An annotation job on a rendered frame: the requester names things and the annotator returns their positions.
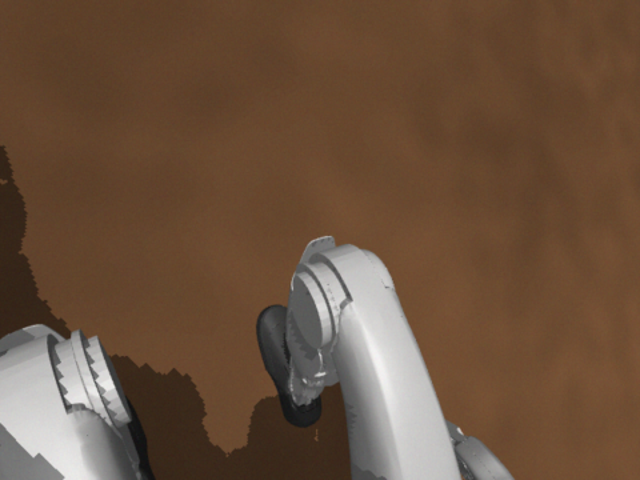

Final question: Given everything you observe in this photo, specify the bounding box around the right robot foot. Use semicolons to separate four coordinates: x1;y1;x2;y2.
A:
256;305;322;428

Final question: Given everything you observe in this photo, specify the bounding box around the left robot foot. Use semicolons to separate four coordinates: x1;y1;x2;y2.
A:
125;396;156;480

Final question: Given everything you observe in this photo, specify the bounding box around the right robot hand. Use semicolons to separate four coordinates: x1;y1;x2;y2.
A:
445;419;515;480

